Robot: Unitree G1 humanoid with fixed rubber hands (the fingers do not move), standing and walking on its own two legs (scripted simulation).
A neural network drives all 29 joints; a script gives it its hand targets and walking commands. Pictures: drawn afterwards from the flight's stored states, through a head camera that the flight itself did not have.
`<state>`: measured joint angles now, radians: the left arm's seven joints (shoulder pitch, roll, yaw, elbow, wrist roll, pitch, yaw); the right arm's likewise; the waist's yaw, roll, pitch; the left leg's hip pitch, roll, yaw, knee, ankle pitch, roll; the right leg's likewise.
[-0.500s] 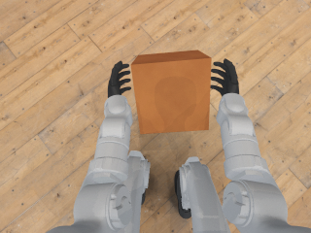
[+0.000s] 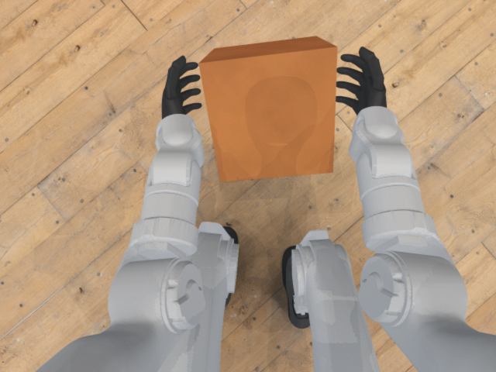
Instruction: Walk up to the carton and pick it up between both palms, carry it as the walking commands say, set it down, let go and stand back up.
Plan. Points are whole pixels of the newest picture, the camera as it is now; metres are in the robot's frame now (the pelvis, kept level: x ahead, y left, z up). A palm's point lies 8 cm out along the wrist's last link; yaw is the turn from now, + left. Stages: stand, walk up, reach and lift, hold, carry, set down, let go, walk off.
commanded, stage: set down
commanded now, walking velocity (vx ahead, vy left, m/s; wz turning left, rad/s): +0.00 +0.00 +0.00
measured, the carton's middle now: (269, 106) +0.52 +0.01 -0.24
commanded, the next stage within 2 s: none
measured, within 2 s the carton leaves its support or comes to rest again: neither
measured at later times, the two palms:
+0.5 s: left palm (185, 118) +0.48 +0.16 -0.21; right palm (346, 111) +0.51 -0.12 -0.20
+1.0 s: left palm (191, 101) +0.52 +0.16 -0.23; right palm (346, 110) +0.53 -0.13 -0.24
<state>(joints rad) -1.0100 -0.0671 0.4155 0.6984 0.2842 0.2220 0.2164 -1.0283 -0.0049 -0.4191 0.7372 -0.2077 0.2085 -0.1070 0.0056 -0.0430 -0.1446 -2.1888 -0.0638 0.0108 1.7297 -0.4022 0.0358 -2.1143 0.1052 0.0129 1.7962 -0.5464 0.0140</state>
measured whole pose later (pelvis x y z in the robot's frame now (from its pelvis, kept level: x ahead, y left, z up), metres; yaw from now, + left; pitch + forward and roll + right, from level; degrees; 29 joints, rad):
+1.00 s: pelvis -0.01 -0.01 -0.09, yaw +1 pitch +45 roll +0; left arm -1.33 0.12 0.45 0.94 0.24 0.19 0.12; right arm -1.31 -0.15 -0.32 0.94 -0.14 0.18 -0.07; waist 0.02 0.02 0.12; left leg -2.37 -0.05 0.03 2.03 -0.44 0.03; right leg -2.30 0.12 -0.01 2.12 -0.60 0.02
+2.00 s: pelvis +0.01 -0.01 -0.09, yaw +0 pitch +46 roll -1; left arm -1.35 0.14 0.51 0.98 0.24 0.12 0.02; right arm -1.33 -0.16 -0.38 0.97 -0.14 0.13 -0.01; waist 0.03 0.02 0.12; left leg -2.38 -0.05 0.03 2.06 -0.49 0.03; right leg -2.30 0.12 -0.01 2.14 -0.65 0.02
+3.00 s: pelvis +0.00 -0.01 -0.10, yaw +0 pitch +42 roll -1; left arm -1.35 0.23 0.43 1.28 0.08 -0.02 0.10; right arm -1.35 -0.24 -0.11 1.14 0.00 0.02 -0.10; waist 0.03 0.02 0.22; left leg -2.34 -0.04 0.04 2.11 -0.50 0.03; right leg -2.26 0.11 -0.02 2.18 -0.66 0.02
